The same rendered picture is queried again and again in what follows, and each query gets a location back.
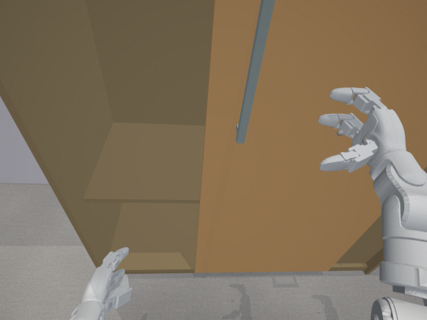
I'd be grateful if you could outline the left robot hand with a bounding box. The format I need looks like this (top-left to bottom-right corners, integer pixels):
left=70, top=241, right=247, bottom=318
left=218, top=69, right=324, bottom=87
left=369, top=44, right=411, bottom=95
left=82, top=247, right=132, bottom=313

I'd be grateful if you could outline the right robot upper arm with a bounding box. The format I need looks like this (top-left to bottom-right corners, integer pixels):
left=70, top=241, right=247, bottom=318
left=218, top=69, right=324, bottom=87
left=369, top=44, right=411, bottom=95
left=371, top=297, right=427, bottom=320

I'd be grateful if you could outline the left robot forearm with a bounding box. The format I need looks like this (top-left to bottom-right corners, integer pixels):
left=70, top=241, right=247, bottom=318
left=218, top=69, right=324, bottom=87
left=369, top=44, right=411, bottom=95
left=68, top=301, right=105, bottom=320

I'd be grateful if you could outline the handle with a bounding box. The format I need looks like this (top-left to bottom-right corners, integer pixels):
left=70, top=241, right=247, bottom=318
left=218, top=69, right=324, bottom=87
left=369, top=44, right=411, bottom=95
left=236, top=0, right=275, bottom=143

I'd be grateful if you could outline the right robot forearm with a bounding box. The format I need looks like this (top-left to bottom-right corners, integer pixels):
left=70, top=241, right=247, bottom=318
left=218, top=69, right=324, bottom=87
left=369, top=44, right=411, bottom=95
left=369, top=151, right=427, bottom=306

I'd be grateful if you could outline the wardrobe door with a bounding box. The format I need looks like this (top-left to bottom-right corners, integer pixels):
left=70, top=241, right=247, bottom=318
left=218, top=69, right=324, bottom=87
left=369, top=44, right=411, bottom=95
left=336, top=167, right=427, bottom=263
left=195, top=0, right=427, bottom=273

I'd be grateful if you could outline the right robot hand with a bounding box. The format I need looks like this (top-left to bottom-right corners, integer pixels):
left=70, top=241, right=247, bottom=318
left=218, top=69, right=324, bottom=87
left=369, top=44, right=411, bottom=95
left=318, top=87, right=406, bottom=173

